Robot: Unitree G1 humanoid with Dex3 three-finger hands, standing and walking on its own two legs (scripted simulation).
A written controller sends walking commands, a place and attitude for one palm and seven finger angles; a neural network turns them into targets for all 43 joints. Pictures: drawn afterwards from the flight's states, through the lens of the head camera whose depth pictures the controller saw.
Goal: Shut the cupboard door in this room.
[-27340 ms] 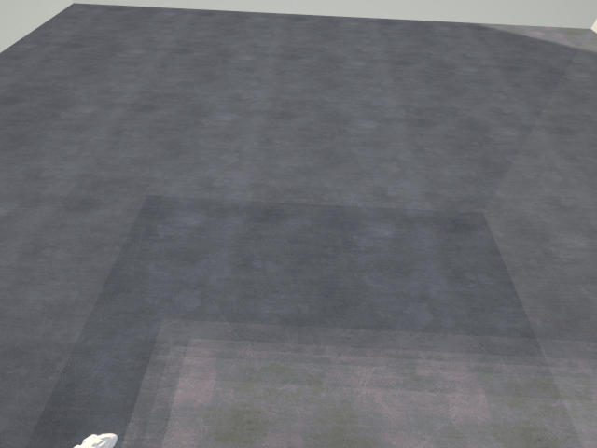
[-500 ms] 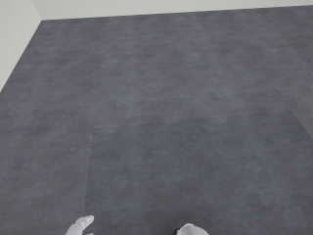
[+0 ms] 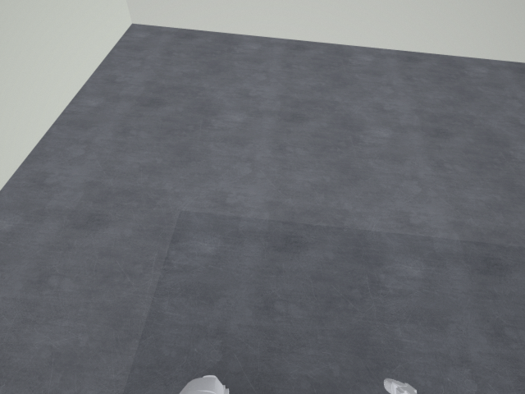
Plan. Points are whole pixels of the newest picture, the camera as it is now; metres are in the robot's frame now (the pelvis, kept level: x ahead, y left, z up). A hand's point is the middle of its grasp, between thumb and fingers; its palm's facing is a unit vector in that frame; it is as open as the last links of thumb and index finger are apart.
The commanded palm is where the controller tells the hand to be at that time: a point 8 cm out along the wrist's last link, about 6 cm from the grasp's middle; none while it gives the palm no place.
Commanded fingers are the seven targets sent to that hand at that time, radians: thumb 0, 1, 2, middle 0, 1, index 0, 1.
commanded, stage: walk to a spot facing it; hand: left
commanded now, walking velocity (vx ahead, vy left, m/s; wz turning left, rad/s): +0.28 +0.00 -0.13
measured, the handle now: out of the picture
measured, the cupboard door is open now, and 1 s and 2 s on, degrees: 85 85 85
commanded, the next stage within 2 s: none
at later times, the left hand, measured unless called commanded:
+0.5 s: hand (181, 315) +0.26 +0.18 -0.14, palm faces +0.14 -0.96 -0.25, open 7.4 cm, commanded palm none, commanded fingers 0.00 0.90 0.90 -0.20 -0.30 -0.20 -0.30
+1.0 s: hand out of the picture +0.04 +0.22 -0.19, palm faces +0.51 -0.82 -0.26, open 7.4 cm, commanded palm none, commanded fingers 0.00 0.90 0.90 -0.20 -0.30 -0.20 -0.30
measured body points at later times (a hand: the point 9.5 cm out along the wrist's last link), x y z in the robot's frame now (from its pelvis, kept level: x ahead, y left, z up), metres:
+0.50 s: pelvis +0.14 -0.02 -0.01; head +0.17 -0.04 +0.44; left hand +0.25 +0.23 -0.12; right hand +0.17 -0.26 -0.17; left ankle +0.09 +0.10 -0.71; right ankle +0.20 -0.12 -0.73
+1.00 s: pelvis +0.12 +0.01 -0.01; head +0.15 +0.06 +0.44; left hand +0.02 +0.26 -0.17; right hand +0.36 -0.16 -0.12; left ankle +0.08 +0.10 -0.73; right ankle +0.19 -0.12 -0.69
